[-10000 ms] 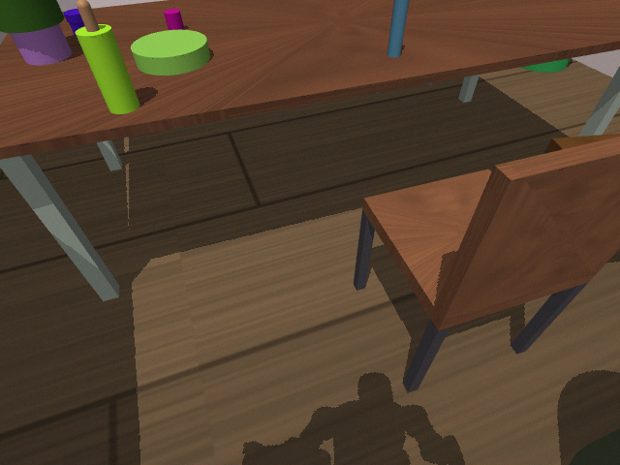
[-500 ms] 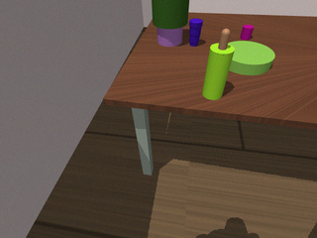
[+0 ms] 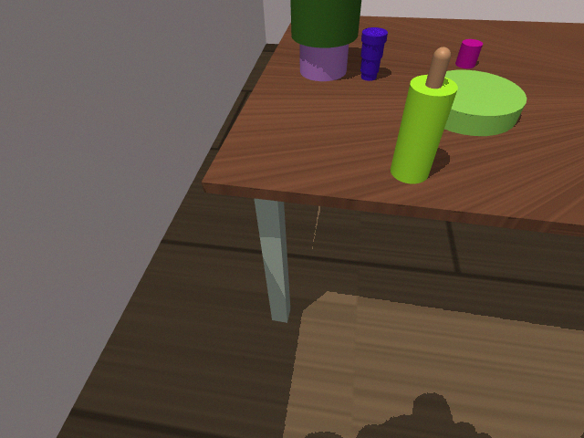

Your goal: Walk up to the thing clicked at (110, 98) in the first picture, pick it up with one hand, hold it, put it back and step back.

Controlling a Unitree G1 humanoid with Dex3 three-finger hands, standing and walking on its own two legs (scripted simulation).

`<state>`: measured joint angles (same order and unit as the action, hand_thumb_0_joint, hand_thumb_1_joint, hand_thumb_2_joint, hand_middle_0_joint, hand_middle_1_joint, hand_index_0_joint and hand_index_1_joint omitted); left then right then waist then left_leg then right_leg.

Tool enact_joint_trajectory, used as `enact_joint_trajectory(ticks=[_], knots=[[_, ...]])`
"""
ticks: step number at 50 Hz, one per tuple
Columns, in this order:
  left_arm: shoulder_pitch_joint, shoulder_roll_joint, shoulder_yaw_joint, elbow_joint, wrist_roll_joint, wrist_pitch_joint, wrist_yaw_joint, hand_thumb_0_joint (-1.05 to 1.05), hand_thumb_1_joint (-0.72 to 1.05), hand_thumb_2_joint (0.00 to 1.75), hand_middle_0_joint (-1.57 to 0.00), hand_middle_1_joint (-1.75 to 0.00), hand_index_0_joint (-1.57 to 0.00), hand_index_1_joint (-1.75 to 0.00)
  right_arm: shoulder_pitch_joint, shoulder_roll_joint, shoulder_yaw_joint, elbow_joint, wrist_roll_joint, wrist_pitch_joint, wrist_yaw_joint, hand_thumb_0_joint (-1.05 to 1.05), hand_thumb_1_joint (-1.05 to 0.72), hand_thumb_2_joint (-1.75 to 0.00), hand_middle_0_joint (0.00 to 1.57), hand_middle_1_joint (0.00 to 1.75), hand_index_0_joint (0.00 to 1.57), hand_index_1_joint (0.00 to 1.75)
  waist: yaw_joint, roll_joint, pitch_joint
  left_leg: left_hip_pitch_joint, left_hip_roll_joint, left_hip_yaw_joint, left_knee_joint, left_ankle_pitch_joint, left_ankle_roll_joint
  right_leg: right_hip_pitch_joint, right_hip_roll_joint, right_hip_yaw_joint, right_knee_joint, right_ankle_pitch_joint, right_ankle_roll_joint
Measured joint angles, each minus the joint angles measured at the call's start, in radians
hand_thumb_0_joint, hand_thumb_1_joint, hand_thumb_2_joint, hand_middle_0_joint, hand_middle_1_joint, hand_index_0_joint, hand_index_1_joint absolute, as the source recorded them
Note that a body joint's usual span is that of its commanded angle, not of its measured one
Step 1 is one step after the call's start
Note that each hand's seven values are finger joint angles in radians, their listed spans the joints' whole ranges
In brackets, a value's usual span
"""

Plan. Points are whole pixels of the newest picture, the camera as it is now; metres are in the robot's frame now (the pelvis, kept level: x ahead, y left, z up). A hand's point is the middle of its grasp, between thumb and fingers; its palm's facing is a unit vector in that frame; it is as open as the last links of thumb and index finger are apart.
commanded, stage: walk up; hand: right
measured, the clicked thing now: (424, 118) +0.67 -0.21 +0.11
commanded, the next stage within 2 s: none
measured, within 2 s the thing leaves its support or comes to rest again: neither
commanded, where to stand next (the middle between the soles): +0.30 +0.07 m, yaw -10 degrees
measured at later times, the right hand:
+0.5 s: hand out of the picture +0.12 -0.21 -0.16, palm faces +0.11 +0.94 -0.33, open 7.4 cm
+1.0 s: hand (414, 350) +0.32 -0.18 -0.15, palm faces +0.14 +0.89 -0.42, open 7.4 cm
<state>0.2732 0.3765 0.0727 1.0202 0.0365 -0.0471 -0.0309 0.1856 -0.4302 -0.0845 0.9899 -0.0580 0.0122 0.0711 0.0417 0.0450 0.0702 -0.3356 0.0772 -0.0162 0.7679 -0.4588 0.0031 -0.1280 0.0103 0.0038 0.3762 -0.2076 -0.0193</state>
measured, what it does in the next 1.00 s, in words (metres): walks ahead: left foot, then right foot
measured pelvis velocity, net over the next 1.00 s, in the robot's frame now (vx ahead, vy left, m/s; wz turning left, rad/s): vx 0.26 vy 0.10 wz -0.23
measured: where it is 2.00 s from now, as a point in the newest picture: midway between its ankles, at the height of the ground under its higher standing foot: outside the picture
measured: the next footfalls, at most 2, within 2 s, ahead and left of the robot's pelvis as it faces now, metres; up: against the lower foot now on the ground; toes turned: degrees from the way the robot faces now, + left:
left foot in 0.08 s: +0.13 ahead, +0.17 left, +0.00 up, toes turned +2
right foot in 0.48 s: +0.24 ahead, -0.07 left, +0.00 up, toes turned -8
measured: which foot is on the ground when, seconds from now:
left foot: up 0.00-0.06, down 0.08-0.52, up 0.54-0.78, down 0.80-1.00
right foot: down 0.00-0.10, up 0.12-0.46, down 0.48-0.82, up 0.84-1.00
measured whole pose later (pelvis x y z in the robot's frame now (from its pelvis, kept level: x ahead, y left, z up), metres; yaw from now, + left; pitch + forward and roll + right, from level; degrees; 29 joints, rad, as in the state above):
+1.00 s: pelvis +0.26 +0.10 -0.03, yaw -13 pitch -3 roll -1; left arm 0.21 0.44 0.05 0.91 0.00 0.03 0.00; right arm 0.17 -0.37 -0.02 0.84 -0.02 -0.04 0.01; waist 0.02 -0.04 0.13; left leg -0.38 0.11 0.07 0.71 -0.29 -0.02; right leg -0.38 0.01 0.04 0.95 -0.54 -0.02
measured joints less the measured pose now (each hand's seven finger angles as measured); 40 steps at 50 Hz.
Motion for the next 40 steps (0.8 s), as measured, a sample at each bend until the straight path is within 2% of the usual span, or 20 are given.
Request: enact_joint_trajectory(ticks=[3,4,6,7,9,11,16,19,22,24,25,26,29,31,33,37,40], knots=[[0.031,0.029,0.008,-0.007,0.005,0.014,-0.005,0.0,0.9,0.9,-0.2,-0.3,-0.21,-0.3,0.02,-0.009,-0.017,-0.033,0.001,-0.007,0.011,0.01,-0.9,-0.9,0.2,0.3,0.2,0.3,-0.004,-0.011,0.003,-0.009,0.019,0.01,-0.088,0.058,-0.006,-0.001,-0.017,0.016,0.051,-0.045,0.026],[0.039,0.039,0.01,-0.008,0.006,0.022,-0.004,0.0,0.9,0.9,-0.2,-0.3,-0.21,-0.3,0.034,-0.012,-0.023,-0.045,0.003,-0.015,0.013,0.01,-0.9,-0.9,0.2,0.3,0.2,0.3,-0.009,-0.018,-0.001,0.009,0.019,0.019,-0.137,0.089,-0.008,-0.016,-0.026,0.022,0.101,-0.083,0.027],[0.046,0.056,0.011,-0.011,0.007,0.039,0.006,0.01,0.9,0.9,-0.2,-0.3,-0.21,-0.3,0.059,-0.013,-0.035,-0.069,-0.004,-0.037,0.006,0.01,-0.9,-0.9,0.2,0.3,0.2,0.3,-0.022,-0.044,-0.002,0.013,-0.001,0.049,-0.131,0.2,-0.014,-0.099,-0.03,0.072,0.319,-0.238,-0.005],[0.044,0.06,0.01,-0.008,0.004,0.046,0.013,0.01,0.91,0.9,-0.2,-0.3,-0.21,-0.3,0.068,-0.009,-0.035,-0.074,-0.003,-0.041,0.0,0.01,-0.9,-0.9,0.2,0.3,0.2,0.3,-0.034,-0.052,-0.002,0.013,-0.006,0.061,-0.108,0.19,-0.011,-0.151,-0.01,0.097,0.452,-0.27,-0.013],[0.032,0.072,0.003,-0.008,-0.007,0.047,0.015,0.01,0.91,0.9,-0.2,-0.3,-0.21,-0.3,0.089,0.01,-0.027,-0.067,0.008,-0.035,-0.008,0.01,-0.9,-0.9,0.2,0.3,0.2,0.3,-0.056,-0.07,-0.004,0.041,-0.017,0.076,-0.124,0.172,0.003,-0.238,0.017,0.105,0.634,-0.248,-0.019],[0.022,0.08,0.002,-0.021,-0.019,0.035,0.006,0.01,0.91,0.9,-0.2,-0.3,-0.21,-0.3,0.115,0.028,-0.013,-0.059,0.014,-0.027,-0.011,0.01,-0.9,-0.9,0.2,0.3,0.2,0.3,-0.064,-0.082,-0.004,0.089,-0.025,0.09,-0.18,0.176,0.015,-0.293,0.017,0.076,0.695,-0.192,-0.009],[0.013,0.073,-0.001,-0.057,-0.021,0.023,-0.022,0.01,0.91,0.9,-0.2,-0.3,-0.21,-0.3,0.174,0.042,0.006,-0.066,0.016,-0.039,-0.008,0.01,-0.9,-0.9,0.21,0.3,0.2,0.3,-0.076,-0.068,-0.007,0.194,-0.039,0.123,-0.307,0.192,0.032,-0.327,-0.006,0.03,0.557,-0.121,0.028],[0.003,0.063,-0.006,-0.076,-0.016,0.025,-0.031,0.0,0.91,0.9,-0.2,-0.3,-0.21,-0.3,0.189,0.035,0.009,-0.084,0.02,-0.044,-0.006,0.01,-0.9,-0.9,0.21,0.3,0.2,0.3,-0.086,-0.047,0.003,0.231,-0.046,0.138,-0.332,0.174,0.035,-0.307,-0.027,0.017,0.42,-0.1,0.029],[-0.007,0.054,-0.012,-0.094,-0.014,0.016,-0.029,0.0,0.91,0.9,-0.2,-0.3,-0.21,-0.3,0.19,0.025,0.011,-0.107,0.022,-0.039,-0.004,0.01,-0.9,-0.9,0.21,0.3,0.21,0.3,-0.094,-0.028,0.015,0.251,-0.046,0.157,-0.307,0.126,0.025,-0.263,-0.039,-0.003,0.285,-0.075,0.018],[-0.013,0.051,-0.013,-0.106,-0.013,0.003,-0.021,0.0,0.91,0.9,-0.2,-0.3,-0.21,-0.3,0.191,0.02,0.011,-0.125,0.025,-0.031,-0.004,0.01,-0.9,-0.9,0.21,0.3,0.21,0.3,-0.097,-0.016,0.021,0.252,-0.038,0.164,-0.248,0.068,0.015,-0.207,-0.029,-0.02,0.185,-0.04,0.007],[-0.019,0.048,-0.011,-0.113,-0.013,-0.007,-0.015,0.0,0.91,0.9,-0.2,-0.3,-0.21,-0.3,0.191,0.017,0.011,-0.133,0.029,-0.027,-0.006,0.01,-0.9,-0.9,0.21,0.3,0.21,0.3,-0.095,-0.003,0.027,0.242,-0.024,0.161,-0.191,0.029,0.014,-0.188,-0.016,-0.024,0.161,0.027,0.004],[-0.028,0.04,-0.009,-0.122,-0.013,-0.017,-0.008,0.0,0.91,0.9,-0.2,-0.3,-0.21,-0.3,0.185,0.016,0.012,-0.135,0.031,-0.021,-0.01,0.01,-0.9,-0.9,0.21,0.3,0.2,0.3,-0.094,0.017,0.037,0.215,-0.006,0.142,-0.101,0.009,0.021,-0.184,-0.001,-0.033,0.184,0.023,0.004],[-0.033,0.024,-0.016,-0.159,-0.027,-0.033,0.005,0.0,0.91,0.9,-0.2,-0.3,-0.21,-0.3,0.153,0.021,0.023,-0.134,0.034,0.0,-0.018,0.01,-0.9,-0.9,0.21,0.3,0.2,0.3,-0.064,0.019,0.042,0.088,-0.037,0.056,0.204,-0.063,0.02,-0.169,0.001,-0.016,0.23,-0.044,-0.001],[-0.024,0.012,-0.026,-0.176,-0.036,-0.037,0.01,0.0,0.91,0.9,-0.2,-0.3,-0.21,-0.3,0.132,0.017,0.025,-0.141,0.037,0.001,-0.018,0.01,-0.9,-0.9,0.2,0.3,0.2,0.3,-0.05,0.022,0.039,0.011,-0.034,0.033,0.292,-0.041,0.017,-0.141,-0.002,-0.003,0.21,-0.055,0.0],[-0.008,0.006,-0.034,-0.186,-0.036,-0.039,0.013,0.0,0.91,0.9,-0.2,-0.3,-0.21,-0.3,0.11,0.012,0.025,-0.154,0.037,-0.005,-0.014,0.01,-0.9,-0.9,0.2,0.3,0.2,0.3,-0.041,0.024,0.033,-0.048,-0.011,0.022,0.278,-0.003,0.012,-0.117,-0.005,0.009,0.19,-0.062,0.007],[0.014,0.015,-0.044,-0.197,-0.021,-0.025,0.018,0.0,0.9,0.9,-0.2,-0.3,-0.21,-0.3,0.07,0.009,0.019,-0.173,0.039,-0.022,-0.017,0.01,-0.9,-0.9,0.2,0.3,0.2,0.3,-0.024,0.005,0.035,-0.09,0.022,0.025,0.082,0.063,-0.004,-0.1,-0.02,0.038,0.214,-0.104,0.025],[0.013,0.031,-0.052,-0.193,-0.027,0.002,0.024,0.0,0.9,0.9,-0.2,-0.3,-0.21,-0.3,0.052,0.006,0.014,-0.17,0.04,-0.046,-0.033,0.01,-0.9,-0.9,0.2,0.3,0.2,0.3,-0.017,-0.021,0.036,-0.048,0.01,0.042,-0.11,0.244,-0.012,-0.128,-0.039,0.06,0.328,-0.185,0.035]])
